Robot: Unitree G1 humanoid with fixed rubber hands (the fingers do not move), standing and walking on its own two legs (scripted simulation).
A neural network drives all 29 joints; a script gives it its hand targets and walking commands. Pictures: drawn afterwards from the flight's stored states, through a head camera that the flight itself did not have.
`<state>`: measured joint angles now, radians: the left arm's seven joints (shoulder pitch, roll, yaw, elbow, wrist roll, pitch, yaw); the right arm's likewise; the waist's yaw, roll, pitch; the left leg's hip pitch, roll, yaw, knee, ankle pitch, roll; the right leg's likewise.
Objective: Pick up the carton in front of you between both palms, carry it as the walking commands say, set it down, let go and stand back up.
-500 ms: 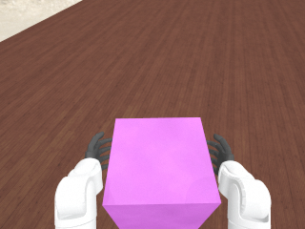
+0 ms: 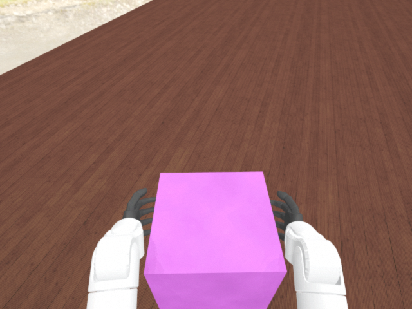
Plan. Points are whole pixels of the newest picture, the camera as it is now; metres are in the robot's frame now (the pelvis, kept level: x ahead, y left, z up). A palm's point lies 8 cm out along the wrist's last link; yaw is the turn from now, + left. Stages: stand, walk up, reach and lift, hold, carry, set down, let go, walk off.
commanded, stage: carry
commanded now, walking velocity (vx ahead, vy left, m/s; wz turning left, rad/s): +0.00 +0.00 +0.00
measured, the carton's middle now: (212, 247) +0.27 +0.00 -0.02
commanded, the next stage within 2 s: none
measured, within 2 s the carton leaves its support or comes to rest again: neither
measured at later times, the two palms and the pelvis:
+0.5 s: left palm (135, 240) +0.25 +0.15 +0.04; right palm (293, 244) +0.25 -0.15 +0.03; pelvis -0.05 +0.00 +0.00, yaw +0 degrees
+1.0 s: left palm (129, 243) +0.25 +0.16 +0.04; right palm (287, 244) +0.25 -0.14 +0.03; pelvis -0.05 +0.01 +0.00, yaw +0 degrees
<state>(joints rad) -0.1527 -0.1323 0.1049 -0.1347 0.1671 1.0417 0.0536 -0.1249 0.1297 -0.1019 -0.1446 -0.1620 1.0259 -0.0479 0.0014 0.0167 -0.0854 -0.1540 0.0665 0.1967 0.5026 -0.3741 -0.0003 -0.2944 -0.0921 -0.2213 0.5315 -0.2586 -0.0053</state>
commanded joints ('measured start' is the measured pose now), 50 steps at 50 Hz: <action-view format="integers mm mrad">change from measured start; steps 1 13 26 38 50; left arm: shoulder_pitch -488 -641 -593 -597 -611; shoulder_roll -761 -833 -910 -908 -918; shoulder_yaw -557 -425 -499 -502 -500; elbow -24 277 237 229 251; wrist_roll -250 -141 -191 -184 -184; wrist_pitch -97 -363 -346 -350 -343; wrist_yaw -185 -239 -254 -256 -255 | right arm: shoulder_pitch -510 -617 -634 -605 -619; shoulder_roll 778 859 905 915 915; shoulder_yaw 548 400 512 497 484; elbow -4 335 223 237 259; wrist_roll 254 132 196 190 184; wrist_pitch -82 -346 -328 -332 -334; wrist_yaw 185 234 237 246 253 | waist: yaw -7 0 -3 -4 1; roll -7 -14 -34 10 9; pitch -225 -234 -274 -290 -291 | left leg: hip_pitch -2 -31 -35 -46 -44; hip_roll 119 118 111 114 113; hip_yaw -85 -98 -101 -90 -107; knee -77 -102 -77 -38 -50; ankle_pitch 343 257 159 258 322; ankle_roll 14 11 26 17 24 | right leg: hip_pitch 132 136 121 125 127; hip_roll -108 -95 -115 -107 -105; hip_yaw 108 102 116 108 104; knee -49 -67 -110 -77 -49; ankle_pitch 342 242 232 329 305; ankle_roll -18 -7 -6 -2 0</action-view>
